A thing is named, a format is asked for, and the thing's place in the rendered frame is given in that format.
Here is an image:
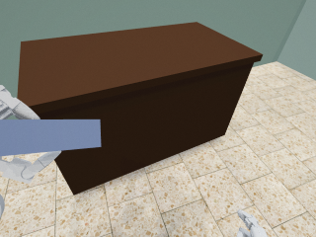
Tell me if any table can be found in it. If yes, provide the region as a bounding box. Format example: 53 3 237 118
17 22 263 196

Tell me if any sponge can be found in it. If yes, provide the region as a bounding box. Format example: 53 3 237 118
0 119 102 157

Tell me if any right robot hand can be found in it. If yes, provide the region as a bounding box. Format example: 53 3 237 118
237 209 268 237

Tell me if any left robot hand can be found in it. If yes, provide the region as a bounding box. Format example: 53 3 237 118
0 85 62 184

